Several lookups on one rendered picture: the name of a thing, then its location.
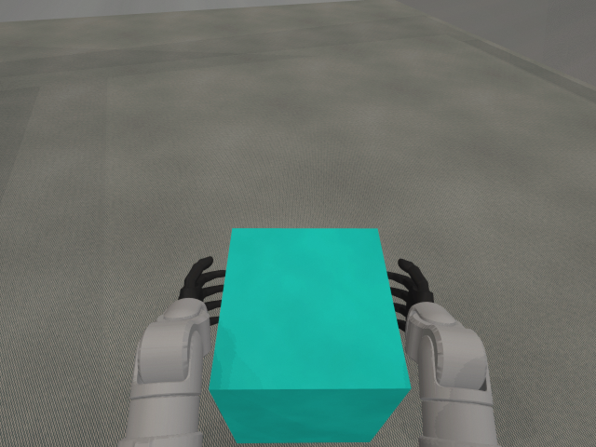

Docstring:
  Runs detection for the robot right forearm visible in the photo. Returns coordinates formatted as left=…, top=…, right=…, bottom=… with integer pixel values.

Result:
left=405, top=302, right=501, bottom=447

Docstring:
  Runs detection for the robot left hand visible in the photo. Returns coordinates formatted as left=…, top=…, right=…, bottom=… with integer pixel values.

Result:
left=178, top=256, right=226, bottom=326

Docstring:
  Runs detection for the carton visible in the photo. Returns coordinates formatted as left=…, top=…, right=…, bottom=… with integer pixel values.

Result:
left=209, top=228, right=411, bottom=443

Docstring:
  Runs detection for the robot right hand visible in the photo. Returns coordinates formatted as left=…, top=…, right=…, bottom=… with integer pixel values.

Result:
left=387, top=259, right=434, bottom=332

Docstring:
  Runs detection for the robot left forearm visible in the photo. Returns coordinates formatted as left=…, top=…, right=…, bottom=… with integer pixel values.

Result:
left=117, top=298, right=211, bottom=447

